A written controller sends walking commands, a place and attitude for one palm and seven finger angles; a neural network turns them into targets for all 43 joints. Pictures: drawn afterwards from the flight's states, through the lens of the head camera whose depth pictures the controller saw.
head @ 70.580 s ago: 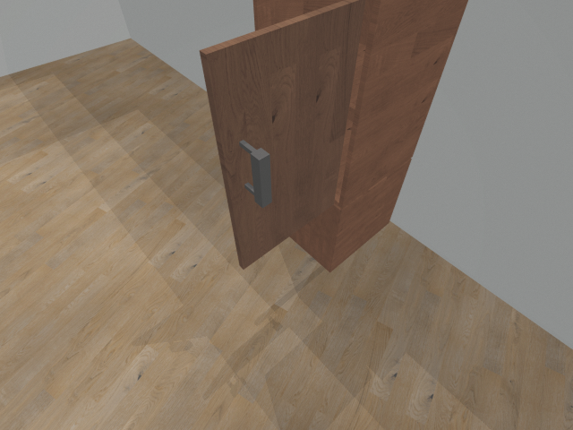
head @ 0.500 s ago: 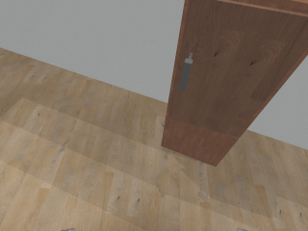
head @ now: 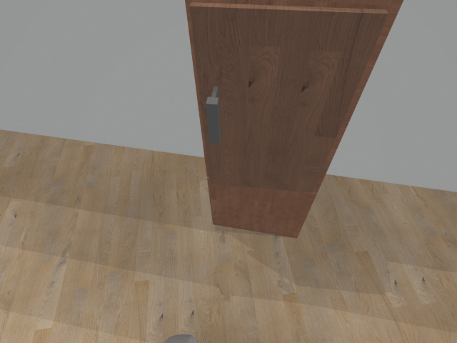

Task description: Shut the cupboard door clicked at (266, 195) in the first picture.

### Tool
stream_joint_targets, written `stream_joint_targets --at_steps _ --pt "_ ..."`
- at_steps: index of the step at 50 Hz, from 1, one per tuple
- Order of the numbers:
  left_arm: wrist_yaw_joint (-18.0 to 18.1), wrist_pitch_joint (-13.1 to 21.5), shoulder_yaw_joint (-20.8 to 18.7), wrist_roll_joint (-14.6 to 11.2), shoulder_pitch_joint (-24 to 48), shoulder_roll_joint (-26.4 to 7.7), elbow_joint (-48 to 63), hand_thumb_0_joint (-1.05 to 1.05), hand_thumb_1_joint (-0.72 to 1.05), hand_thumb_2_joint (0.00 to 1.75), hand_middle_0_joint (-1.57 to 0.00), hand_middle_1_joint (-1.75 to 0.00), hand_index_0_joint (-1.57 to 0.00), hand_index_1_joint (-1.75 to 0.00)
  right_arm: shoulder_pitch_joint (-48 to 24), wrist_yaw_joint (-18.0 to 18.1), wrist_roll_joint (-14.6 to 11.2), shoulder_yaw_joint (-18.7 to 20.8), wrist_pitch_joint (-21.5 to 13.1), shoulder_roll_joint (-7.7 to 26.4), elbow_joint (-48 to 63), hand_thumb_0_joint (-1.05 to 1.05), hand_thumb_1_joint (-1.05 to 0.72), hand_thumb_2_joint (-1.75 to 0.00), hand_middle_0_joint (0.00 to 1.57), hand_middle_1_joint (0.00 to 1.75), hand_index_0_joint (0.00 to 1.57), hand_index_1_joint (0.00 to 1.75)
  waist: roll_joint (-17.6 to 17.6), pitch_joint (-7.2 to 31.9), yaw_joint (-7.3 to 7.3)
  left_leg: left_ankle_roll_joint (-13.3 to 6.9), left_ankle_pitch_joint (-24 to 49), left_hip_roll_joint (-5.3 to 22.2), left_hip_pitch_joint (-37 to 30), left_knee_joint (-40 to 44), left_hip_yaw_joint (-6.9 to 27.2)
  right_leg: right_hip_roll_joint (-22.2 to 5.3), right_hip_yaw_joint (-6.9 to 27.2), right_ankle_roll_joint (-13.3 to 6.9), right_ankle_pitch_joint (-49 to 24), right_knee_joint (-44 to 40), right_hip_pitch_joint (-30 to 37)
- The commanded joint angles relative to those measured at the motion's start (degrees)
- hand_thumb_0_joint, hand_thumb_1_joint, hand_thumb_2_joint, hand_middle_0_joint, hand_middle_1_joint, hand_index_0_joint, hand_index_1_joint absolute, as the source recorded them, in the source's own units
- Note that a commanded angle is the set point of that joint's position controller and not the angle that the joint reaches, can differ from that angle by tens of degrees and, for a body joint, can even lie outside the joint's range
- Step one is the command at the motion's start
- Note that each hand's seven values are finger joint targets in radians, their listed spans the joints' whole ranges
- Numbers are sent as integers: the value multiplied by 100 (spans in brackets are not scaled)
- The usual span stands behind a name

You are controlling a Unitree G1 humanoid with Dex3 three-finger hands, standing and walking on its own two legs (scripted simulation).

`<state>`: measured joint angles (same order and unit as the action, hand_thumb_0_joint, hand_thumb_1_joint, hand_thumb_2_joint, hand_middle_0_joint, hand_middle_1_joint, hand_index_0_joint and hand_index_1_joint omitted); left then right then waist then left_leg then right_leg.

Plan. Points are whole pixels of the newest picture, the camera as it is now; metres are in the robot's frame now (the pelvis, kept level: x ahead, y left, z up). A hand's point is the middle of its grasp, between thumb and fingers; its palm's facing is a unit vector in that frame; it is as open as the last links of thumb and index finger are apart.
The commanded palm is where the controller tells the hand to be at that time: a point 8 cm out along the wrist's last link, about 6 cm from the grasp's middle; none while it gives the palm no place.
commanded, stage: take the last steps up to it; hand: left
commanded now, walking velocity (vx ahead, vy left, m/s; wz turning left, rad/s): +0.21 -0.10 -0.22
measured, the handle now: (215, 115) +0.62 +0.06 +0.01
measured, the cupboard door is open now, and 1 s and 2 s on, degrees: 4 4 4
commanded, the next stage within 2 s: come to a stop and stand still in 0.36 s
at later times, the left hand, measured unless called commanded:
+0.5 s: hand (176, 313) +0.20 +0.13 -0.17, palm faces -0.11 -0.97 -0.21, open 7.4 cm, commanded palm none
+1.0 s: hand (180, 310) +0.21 +0.12 -0.17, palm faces -0.05 -0.96 -0.28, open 7.4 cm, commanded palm none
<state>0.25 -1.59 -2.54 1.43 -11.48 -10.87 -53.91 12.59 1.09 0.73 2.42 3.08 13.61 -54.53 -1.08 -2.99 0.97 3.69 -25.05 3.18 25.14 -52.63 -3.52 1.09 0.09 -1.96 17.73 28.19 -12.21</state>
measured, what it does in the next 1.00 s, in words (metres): walks ahead: left foot, then right foot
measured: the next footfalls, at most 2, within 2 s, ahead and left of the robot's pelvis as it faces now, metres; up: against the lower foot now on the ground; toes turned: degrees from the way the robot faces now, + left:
left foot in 0.10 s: +0.06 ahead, +0.13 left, +0.00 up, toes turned +3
right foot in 0.42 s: +0.13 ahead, -0.17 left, +0.00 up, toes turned -11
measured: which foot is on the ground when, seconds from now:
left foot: up 0.00-0.08, down 0.10-0.42, up 0.44-0.68, down 0.70-1.00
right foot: down 0.00-0.10, up 0.12-0.40, down 0.42-0.74, up 0.76-1.00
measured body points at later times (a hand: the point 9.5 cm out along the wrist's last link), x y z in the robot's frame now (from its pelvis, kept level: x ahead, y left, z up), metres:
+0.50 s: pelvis +0.09 -0.06 -0.01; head +0.12 -0.07 +0.44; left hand +0.20 +0.18 -0.15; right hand +0.03 -0.31 -0.16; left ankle +0.03 +0.09 -0.70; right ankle +0.09 -0.16 -0.74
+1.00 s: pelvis +0.12 -0.08 -0.01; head +0.16 -0.09 +0.44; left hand +0.21 +0.17 -0.15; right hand +0.20 -0.33 -0.15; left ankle +0.18 +0.03 -0.74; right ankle +0.08 -0.20 -0.73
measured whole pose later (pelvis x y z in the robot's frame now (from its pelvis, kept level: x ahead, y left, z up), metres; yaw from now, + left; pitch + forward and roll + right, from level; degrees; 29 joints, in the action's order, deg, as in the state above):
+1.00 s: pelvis +0.12 -0.08 -0.01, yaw -7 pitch +0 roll +0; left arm 2.1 -1.9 -2.9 0.7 -10.5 -12.3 -54.6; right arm 6.1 1.5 0.8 1.9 2.4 10.6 -54.2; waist -1.2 -5.2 -1.6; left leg -0.2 -12.1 3.0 19.1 -31.4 -3.8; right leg 0.3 -0.3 0.5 21.1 37.8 -15.4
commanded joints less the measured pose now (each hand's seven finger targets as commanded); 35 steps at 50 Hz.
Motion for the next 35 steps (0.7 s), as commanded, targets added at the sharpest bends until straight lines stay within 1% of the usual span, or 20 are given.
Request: stream_joint_targets --at_steps 1,2,3,4,5,6,9,12,16,18,19,20,21,22,23,26,29,32,33,35 --pt "31 91 -320 -4 -65 -1130 228 0 90 90 -20 -30 -20 -30 235 34 36 15 -267 261 329 0 -90 -90 20 30 20 30 965 492 -45 -47 491 -85 -651 1680 -128 -1236 1231 -828 -1659 -673 335" --pt "-2 77 -311 -39 2 -1103 205 0 90 90 -20 -30 -20 -30 449 48 56 8 -315 288 243 0 -90 -90 20 30 20 30 890 420 70 -79 941 -150 -1213 2287 -232 -1045 1176 -675 -1041 -589 -79" --pt "-31 65 -274 -69 49 -924 214 0 90 90 -20 -30 -20 -30 747 62 71 24 -394 463 134 0 -90 -90 20 30 20 30 452 393 224 -172 1105 89 -1956 3007 63 -778 1007 -443 -328 -180 -704" --pt "-90 57 -207 -98 -118 -540 289 0 90 90 -20 -30 -20 -30 1095 80 164 124 -453 987 58 0 -90 -90 20 30 20 30 -1044 437 294 -648 908 1297 -2606 3465 1646 -13 391 -97 717 986 -1693" --pt "-123 84 -168 -63 53 -522 475 0 90 90 -20 -30 -20 -30 1448 128 203 202 -426 1390 74 0 -90 -90 20 30 20 30 -1435 386 456 -1314 574 2414 -2616 3966 2942 191 -114 66 1785 2298 -2329" --pt "-150 66 -194 12 409 -684 614 0 90 90 -20 -30 -20 -30 1488 157 186 204 -440 1414 73 0 -90 -90 20 30 20 30 -1018 176 505 -1620 548 2620 -2333 4046 3181 -91 206 58 1726 3145 -2589" --pt "-271 73 -256 13 376 -618 414 0 90 90 -20 -30 -20 -30 779 155 176 78 -501 918 223 0 -90 -90 20 30 20 30 -920 -126 136 -1261 1563 1861 -1709 3985 1643 -390 223 196 720 3572 -2388" --pt "-322 51 -183 -24 334 -415 314 0 90 90 -20 -30 -20 -30 767 154 170 77 -535 878 131 0 -90 -90 20 30 20 30 -781 167 87 -1124 2493 1576 -1807 3751 641 -400 -98 246 467 2403 -1742" --pt "-332 80 -135 -5 352 -363 242 0 90 90 -20 -30 -20 -30 778 93 149 168 -451 923 -43 0 -90 -90 20 30 20 30 -958 89 133 -1006 1977 1431 -1457 3498 303 -134 -591 234 188 1136 -821" --pt "-332 96 -186 0 -125 -427 78 0 90 90 -20 -30 -20 -30 558 76 129 208 -402 990 -52 0 -90 -90 20 30 20 30 -929 172 -140 -825 1310 1316 -1125 3113 128 -14 -758 217 -383 398 -22" --pt "-309 137 -243 12 -513 -599 -69 0 90 90 -20 -30 -20 -30 515 49 105 206 -391 894 -54 0 -90 -90 20 30 20 30 -493 242 -322 -646 949 1047 -744 2577 -78 -35 -626 157 -549 -76 658" --pt "-253 221 -323 42 -1006 -1001 -223 0 90 90 -20 -30 -20 -30 490 4 43 146 -406 631 9 0 -90 -90 20 30 20 30 505 444 -571 -392 355 527 90 1426 -576 -776 373 -122 -54 -667 1566" --pt "-147 268 -406 31 -1393 -1526 -351 0 90 90 -20 -30 -20 -30 293 -40 3 37 -404 148 244 0 -90 -90 20 30 20 30 1934 420 -724 -239 -1358 -110 1056 -56 -681 -2044 2191 -693 110 -1508 1782" --pt "-84 255 -360 -34 -1351 -1509 -310 0 90 90 -20 -30 -20 -30 159 -19 14 59 -369 350 315 0 -90 -90 20 30 20 30 1349 369 -708 -295 -1296 90 1059 -775 -10 -2307 2515 -1115 572 -1793 1221" --pt "-37 281 -331 -10 -961 -1318 -294 0 90 90 -20 -30 -20 -30 98 15 25 100 -378 321 217 0 -90 -90 20 30 20 30 1694 173 -500 -295 -856 172 1239 -1199 177 -2145 2550 -1150 149 -1798 963" --pt "84 330 -133 -6 -144 -694 -163 0 90 90 -20 -30 -20 -30 533 21 5 -3 -350 71 -160 0 -90 -90 20 30 20 30 574 318 -12 -171 -117 301 200 -446 303 -1770 832 -998 -3142 -1080 352" --pt "137 355 -70 -2 -147 -760 -245 0 90 90 -20 -30 -20 -30 657 19 -59 -115 -278 -120 -281 0 -90 -90 20 30 20 30 635 706 10 -109 298 15 -433 978 95 -1575 389 -830 -4854 -630 612" --pt "201 249 -132 -54 -219 -850 -346 0 90 90 -20 -30 -20 -30 635 35 -33 -53 -205 62 -286 0 -90 -90 20 30 20 30 681 664 -7 -126 1292 -102 -831 2204 65 -1518 404 -615 -4694 -208 783" --pt "211 208 -142 -80 -300 -856 -352 0 90 90 -20 -30 -20 -30 581 42 -12 -10 -199 182 -260 0 -90 -90 20 30 20 30 671 607 -37 -195 2190 -11 -1096 2492 119 -1448 411 -457 -4467 -25 595" --pt "259 104 -120 -88 -460 -685 -256 0 90 90 -20 -30 -20 -30 495 74 31 87 -175 549 -116 0 -90 -90 20 30 20 30 -85 508 -82 -621 4852 803 -1745 2342 684 -963 89 -80 -2615 209 -210"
